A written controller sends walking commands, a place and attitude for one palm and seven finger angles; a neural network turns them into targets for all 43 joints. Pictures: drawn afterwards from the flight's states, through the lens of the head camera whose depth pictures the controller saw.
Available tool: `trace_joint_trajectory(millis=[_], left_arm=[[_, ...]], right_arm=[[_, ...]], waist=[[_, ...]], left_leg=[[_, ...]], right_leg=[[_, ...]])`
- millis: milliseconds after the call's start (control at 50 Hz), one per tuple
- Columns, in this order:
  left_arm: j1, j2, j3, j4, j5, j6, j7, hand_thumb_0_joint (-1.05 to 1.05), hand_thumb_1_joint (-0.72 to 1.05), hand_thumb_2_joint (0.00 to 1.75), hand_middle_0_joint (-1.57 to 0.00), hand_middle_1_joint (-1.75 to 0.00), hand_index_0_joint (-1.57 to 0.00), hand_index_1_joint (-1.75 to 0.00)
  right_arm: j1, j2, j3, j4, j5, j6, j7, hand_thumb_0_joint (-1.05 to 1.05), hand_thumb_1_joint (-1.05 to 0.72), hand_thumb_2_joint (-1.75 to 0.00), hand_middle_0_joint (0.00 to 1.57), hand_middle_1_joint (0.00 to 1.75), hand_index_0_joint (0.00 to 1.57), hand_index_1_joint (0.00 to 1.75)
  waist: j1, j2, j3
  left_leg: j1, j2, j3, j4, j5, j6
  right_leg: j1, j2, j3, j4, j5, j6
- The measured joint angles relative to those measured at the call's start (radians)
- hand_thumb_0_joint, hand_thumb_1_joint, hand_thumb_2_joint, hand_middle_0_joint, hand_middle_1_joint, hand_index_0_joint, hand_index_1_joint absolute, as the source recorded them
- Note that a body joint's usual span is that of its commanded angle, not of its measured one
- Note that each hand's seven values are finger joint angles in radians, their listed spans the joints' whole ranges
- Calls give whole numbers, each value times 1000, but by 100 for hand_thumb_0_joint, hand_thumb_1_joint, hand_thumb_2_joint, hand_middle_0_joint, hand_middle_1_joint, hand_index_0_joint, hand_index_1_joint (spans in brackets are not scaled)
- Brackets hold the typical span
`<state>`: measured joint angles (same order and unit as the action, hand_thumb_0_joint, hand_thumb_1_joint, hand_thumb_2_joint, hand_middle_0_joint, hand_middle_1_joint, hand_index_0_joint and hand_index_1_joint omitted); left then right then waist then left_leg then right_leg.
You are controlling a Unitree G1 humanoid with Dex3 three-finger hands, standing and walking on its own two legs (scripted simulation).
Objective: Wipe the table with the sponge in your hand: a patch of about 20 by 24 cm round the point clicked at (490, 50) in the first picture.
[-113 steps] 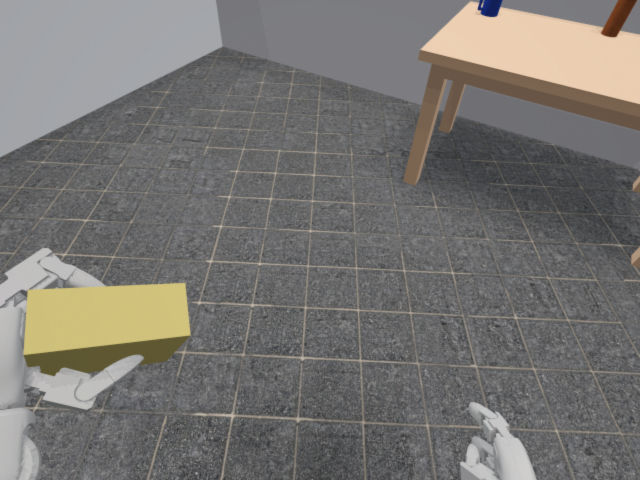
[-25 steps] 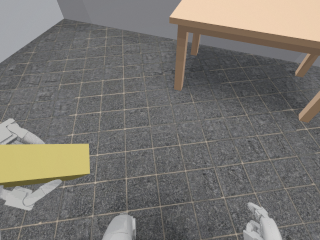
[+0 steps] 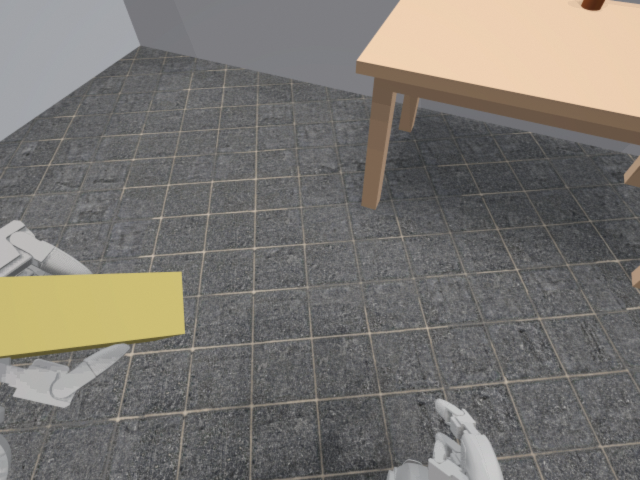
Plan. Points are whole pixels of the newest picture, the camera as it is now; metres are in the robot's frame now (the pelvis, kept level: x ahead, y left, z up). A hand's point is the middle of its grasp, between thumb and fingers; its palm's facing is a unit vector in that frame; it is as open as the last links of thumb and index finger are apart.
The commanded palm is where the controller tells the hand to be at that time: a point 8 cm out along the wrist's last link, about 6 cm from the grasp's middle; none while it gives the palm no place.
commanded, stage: walk to a spot facing it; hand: left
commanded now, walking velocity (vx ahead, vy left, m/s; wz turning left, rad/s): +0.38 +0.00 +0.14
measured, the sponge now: (117, 314) +0.22 +0.20 +0.17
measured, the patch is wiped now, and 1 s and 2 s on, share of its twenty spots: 0.00 0.00 0.00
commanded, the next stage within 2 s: turn to face it in 1.38 s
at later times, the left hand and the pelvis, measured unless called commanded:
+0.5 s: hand (143, 185) +0.36 +0.22 +0.19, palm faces +0.47 -0.74 -0.48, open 9.5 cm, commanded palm +0.31 +0.26 +0.18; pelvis +0.17 -0.03 -0.01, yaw +5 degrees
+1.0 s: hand (183, 138) +0.47 +0.21 +0.17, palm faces +0.63 -0.64 -0.44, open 9.5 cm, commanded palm +0.40 +0.24 +0.18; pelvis +0.32 -0.08 -0.01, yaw +14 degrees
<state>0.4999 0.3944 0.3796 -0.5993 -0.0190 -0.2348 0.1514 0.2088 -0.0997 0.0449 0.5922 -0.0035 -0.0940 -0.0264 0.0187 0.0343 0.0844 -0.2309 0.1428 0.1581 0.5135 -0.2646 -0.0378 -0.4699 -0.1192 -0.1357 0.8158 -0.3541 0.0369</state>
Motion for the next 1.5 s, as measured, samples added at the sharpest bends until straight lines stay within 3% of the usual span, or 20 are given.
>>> trace_joint_trajectory(millis=[60, 100, 180, 240, 360, 480, 540, 600, 660, 760, 900, 940, 1000, 1100, 1180, 1300, 1380, 1400, 1460, 1500], left_arm=[[7, 12, 19, 46, 0, -3, 0, -1, -43, 97, -82, -133, -82, -133], [-24, 4, 17, 93, 8, 12, 1, -1, -43, 97, -82, -133, -82, -133], [-93, -67, -35, 183, 12, 52, -8, -1, -43, 97, -82, -133, -82, -133], [-57, -87, -50, 176, 17, 49, -10, -1, -43, 97, -82, -133, -82, -133], [5, -23, -36, 56, 17, 15, -6, -1, -43, 97, -82, -133, -82, -133], [35, 26, 30, -40, 0, -9, 22, -1, -43, 98, -82, -133, -82, -133], [18, 23, 47, -29, -3, -13, 34, -1, -43, 98, -82, -133, -82, -133], [-78, 19, 26, 74, -1, 5, 24, -1, -43, 98, -82, -133, -82, -133], [-126, 8, 8, 114, 4, 40, 5, -1, -43, 98, -82, -133, -82, -133], [-33, -9, -5, -13, 0, 21, -10, -1, -43, 98, -82, -133, -82, -133], [-1, -9, 7, 62, 1, -4, -9, -1, -44, 98, -82, -133, -82, -133], [-39, -12, 8, 122, 8, 17, -4, -1, -44, 98, -82, -133, -82, -133], [-119, -74, -50, 205, 14, 62, -5, -1, -44, 98, -82, -133, -82, -133], [-73, -101, -91, 173, 16, 67, -18, -1, -44, 98, -82, -133, -82, -133], [-15, -29, -59, 69, 15, 35, -17, -1, -44, 98, -82, -133, -82, -133], [42, 39, 39, -32, -5, 4, 14, -1, -44, 99, -82, -133, -82, -133], [58, 26, 57, -45, -12, 16, 34, -1, -44, 99, -82, -133, -82, -133], [53, 19, 56, -43, -14, 17, 37, -1, -44, 99, -82, -133, -82, -133], [-49, 26, 29, 19, 0, 31, 23, -1, -44, 99, -82, -133, -82, -134], [-100, 35, 14, 44, 4, 46, 4, -1, -44, 99, -82, -133, -82, -134]], right_arm=[[27, -17, -10, 15, 5, 9, -12, 1, -90, -89, 20, 30, 21, 30], [28, -44, -22, 30, 11, 23, -22, 1, -90, -89, 20, 30, 21, 30], [-16, -120, -54, 99, 13, 58, -30, 1, -90, -89, 20, 30, 21, 30], [-36, -157, -71, 93, 10, 70, -29, 1, -91, -89, 20, 30, 21, 30], [-31, -183, -104, 21, 5, 72, -25, 1, -91, -89, 19, 30, 20, 30], [7, -168, -114, -32, 6, 69, -27, 1, -91, -90, 19, 30, 20, 30], [5, -151, -112, -41, 2, 67, -37, 1, -91, -90, 19, 30, 20, 30], [-32, -97, -91, -15, 5, 66, -29, 1, -91, -90, 19, 30, 20, 30], [-47, -44, -50, -1, 10, 56, -9, 1, -91, -89, 19, 30, 20, 30], [-24, 6, -9, -2, 8, 8, 11, 1, -90, -89, 20, 30, 21, 30], [22, -22, -11, 33, 6, -3, -15, 1, -90, -89, 20, 30, 21, 30], [24, -43, -17, 35, 10, 7, -24, 1, -90, -89, 20, 30, 21, 30], [-4, -104, -40, 81, 11, 31, -32, 1, -90, -89, 20, 30, 21, 30], [-31, -165, -69, 78, 7, 55, -31, 1, -91, -89, 20, 30, 21, 30], [-25, -181, -99, 24, 3, 59, -31, 1, -91, -89, 19, 30, 20, 30], [12, -178, -124, -34, 5, 68, -29, 1, -91, -90, 19, 30, 20, 30], [29, -160, -113, -48, 5, 73, -31, 1, -91, -90, 19, 30, 20, 30], [23, -158, -112, -53, 3, 70, -33, 1, -91, -90, 19, 30, 20, 30], [-31, -94, -95, -19, 7, 58, -26, 1, -91, -90, 19, 30, 20, 30], [-55, -54, -64, -5, 15, 53, -10, 1, -91, -89, 19, 30, 20, 30]], waist=[[13, 28, -15], [15, 49, -19], [6, 47, -2], [-13, 22, 1], [-40, -39, 14], [-18, -80, 0], [-13, -81, -16], [-29, -75, -7], [-36, -64, -8], [-13, -43, -7], [37, 24, -54], [37, 32, -63], [26, 51, -48], [-13, 5, -21], [-42, -37, 10], [-33, -61, 22], [-15, -75, 3], [-16, -61, 1], [-34, -63, 34], [-45, -63, 37]], left_leg=[[8, 17, -17, 43, -52, -16], [-36, 29, -44, 188, -134, 14], [-207, -56, -116, 673, -190, 32], [-306, -70, -104, 803, -136, 20], [-360, -35, -52, 520, -30, 18], [-240, -58, 31, 145, 18, 36], [-152, -95, 59, 60, 117, 72], [-149, -98, 33, 151, 20, 95], [-123, -93, -2, 121, 12, 84], [-66, -78, -33, 37, 27, 59], [-10, -52, -85, 20, -20, 17], [-41, -45, -98, 124, -92, 35], [-166, -79, -150, 501, -194, 49], [-322, -88, -120, 779, -95, 21], [-362, -54, -78, 627, -38, 11], [-303, -44, 21, 275, -37, 16], [-179, -102, 82, 69, 28, 39], [-157, -107, 70, 46, 121, 81], [-164, -115, 21, 164, 31, 109], [-151, -118, -20, 157, 6, 96]], right_leg=[[86, 16, -41, -169, 46, 6], [114, 30, -58, -190, 85, -37], [157, 10, -78, -146, 20, -74], [213, 13, -82, -212, 25, -72], [314, 22, -113, -329, 26, -71], [370, 7, -118, -295, -62, -40], [320, -30, -86, -62, -141, -25], [171, 15, 41, 306, -199, -20], [34, 25, 66, 426, -162, -10], [-66, -11, 49, 244, -27, 3], [87, 20, -28, -138, 4, 22], [144, 36, -46, -227, 80, -7], [162, 23, -86, -155, 47, -68], [251, 9, -115, -242, 29, -72], [308, 1, -149, -321, 36, -71], [348, -24, -187, -326, -16, -45], [320, -82, -185, -143, -115, -12], [276, -92, -162, -10, -115, -6], [118, -33, 13, 401, -231, 10], [22, 0, 58, 511, -222, 21]])
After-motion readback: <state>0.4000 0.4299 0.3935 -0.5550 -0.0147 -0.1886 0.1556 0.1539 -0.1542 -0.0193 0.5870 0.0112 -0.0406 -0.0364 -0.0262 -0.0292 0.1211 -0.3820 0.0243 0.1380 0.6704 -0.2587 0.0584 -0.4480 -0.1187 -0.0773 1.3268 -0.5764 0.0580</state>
